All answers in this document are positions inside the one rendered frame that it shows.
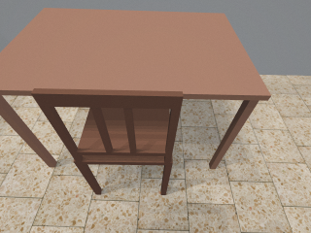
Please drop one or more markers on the table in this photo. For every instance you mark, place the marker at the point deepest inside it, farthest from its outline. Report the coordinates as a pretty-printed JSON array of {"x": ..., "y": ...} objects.
[{"x": 197, "y": 53}]

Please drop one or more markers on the chair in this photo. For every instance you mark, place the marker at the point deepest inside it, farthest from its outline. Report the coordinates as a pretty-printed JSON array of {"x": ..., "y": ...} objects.
[{"x": 123, "y": 127}]

